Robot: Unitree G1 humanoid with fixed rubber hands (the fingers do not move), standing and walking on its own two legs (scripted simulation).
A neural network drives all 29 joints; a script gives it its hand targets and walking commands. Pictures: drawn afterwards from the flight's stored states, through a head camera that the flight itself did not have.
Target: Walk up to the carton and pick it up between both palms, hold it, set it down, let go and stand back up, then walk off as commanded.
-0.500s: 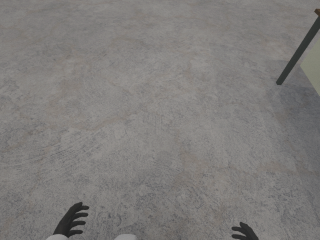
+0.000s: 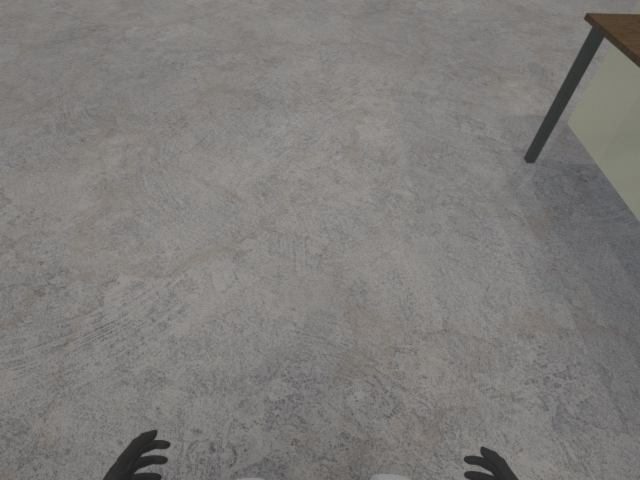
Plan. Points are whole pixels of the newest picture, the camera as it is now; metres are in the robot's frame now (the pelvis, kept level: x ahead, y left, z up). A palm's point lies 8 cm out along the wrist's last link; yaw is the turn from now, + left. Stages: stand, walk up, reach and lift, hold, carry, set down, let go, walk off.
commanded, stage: walk up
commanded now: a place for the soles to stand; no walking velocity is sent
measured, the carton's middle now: out of the picture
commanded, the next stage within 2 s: none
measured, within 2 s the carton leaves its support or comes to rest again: neither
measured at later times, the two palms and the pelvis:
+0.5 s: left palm (228, 360) +0.28 +0.14 -0.05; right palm out of the picture +0.05 -0.40 -0.10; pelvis +0.07 -0.09 +0.01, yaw -23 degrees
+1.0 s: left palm (294, 227) +0.54 +0.07 -0.06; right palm out of the picture +0.12 -0.35 -0.08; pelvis +0.27 -0.08 +0.02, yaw -44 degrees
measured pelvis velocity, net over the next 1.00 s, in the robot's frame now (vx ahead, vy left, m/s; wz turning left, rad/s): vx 0.27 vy -0.08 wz -0.77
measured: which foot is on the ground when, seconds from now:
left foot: down 0.00-0.20, up 0.22-0.72, down 0.74-1.00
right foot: up 0.00-0.18, down 0.20-0.78, up 0.80-1.00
